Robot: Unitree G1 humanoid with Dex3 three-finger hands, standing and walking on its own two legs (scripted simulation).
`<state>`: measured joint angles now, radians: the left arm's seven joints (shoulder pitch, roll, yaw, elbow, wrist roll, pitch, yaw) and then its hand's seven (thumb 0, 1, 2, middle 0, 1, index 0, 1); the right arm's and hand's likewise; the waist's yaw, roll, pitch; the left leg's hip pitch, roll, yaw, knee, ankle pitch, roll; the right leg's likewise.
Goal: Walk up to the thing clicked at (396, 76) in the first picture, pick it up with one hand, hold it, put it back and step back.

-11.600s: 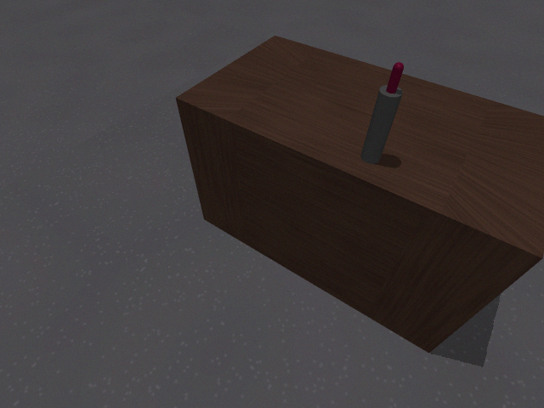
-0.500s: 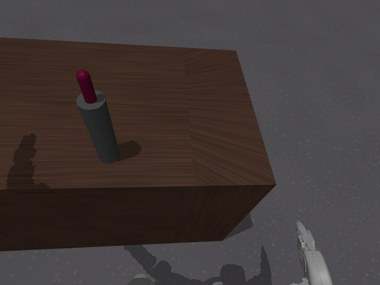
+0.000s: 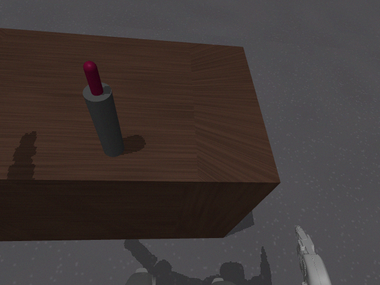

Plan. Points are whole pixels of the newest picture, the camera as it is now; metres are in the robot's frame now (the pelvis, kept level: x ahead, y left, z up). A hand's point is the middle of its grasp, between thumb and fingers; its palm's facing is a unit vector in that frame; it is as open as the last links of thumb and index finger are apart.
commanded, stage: approach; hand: left
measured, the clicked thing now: (104, 114) +0.46 +0.18 +0.07
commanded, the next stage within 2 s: close in in 0.12 s
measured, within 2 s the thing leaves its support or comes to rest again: neither
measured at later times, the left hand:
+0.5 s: hand (83, 124) +0.46 +0.24 +0.03, palm faces +0.12 -0.99 +0.03, open 17.6 cm
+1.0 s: hand (106, 129) +0.45 +0.19 +0.02, palm faces +0.12 -0.99 +0.02, open 17.5 cm
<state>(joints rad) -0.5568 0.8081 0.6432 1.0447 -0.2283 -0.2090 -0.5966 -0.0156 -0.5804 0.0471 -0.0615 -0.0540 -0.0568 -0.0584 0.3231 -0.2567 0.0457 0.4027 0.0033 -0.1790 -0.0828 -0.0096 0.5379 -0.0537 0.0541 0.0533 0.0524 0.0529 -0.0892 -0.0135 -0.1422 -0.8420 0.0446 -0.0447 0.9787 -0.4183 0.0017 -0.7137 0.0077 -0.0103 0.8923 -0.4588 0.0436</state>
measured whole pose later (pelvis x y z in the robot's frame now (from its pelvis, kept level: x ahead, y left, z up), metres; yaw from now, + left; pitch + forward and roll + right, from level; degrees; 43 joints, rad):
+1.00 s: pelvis -0.01 -0.01 -0.03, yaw -1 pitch +20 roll -3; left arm -0.64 0.40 0.37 0.93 -0.11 -0.40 -0.11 -0.02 -0.55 0.02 -0.07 -0.01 -0.08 -0.01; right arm 0.40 -0.25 -0.06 0.05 -0.04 -0.01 0.03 -0.01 0.54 -0.05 0.06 0.05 0.05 0.05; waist -0.16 -0.01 -0.13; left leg -1.01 0.06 -0.04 1.12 -0.46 -0.01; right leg -0.90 0.03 0.00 1.07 -0.51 0.03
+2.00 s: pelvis -0.01 -0.01 -0.03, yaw -2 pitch +19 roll -3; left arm -0.58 0.35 0.35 0.90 -0.10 -0.44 -0.06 -0.01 -0.06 1.12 -0.89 -1.07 -0.92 -1.08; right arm 0.41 -0.24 -0.05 -0.01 -0.04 0.06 0.05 -0.01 0.51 -0.06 0.05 0.05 0.05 0.05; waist -0.15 -0.01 -0.14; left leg -0.99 0.06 -0.03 1.12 -0.47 -0.01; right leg -0.89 0.02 0.01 1.07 -0.52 0.04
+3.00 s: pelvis +0.00 -0.01 +0.00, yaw -2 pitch +15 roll -2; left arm -0.65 0.37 0.31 0.88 -0.12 -0.27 -0.05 -0.01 -0.08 1.16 -0.89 -1.08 -0.92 -1.08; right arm 0.37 -0.24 -0.06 0.13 0.00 0.08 0.01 -0.01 0.54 -0.06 0.06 0.05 0.05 0.05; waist -0.11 0.01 -0.12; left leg -0.80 0.05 0.00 0.96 -0.42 0.00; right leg -0.71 0.01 0.03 0.92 -0.47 0.04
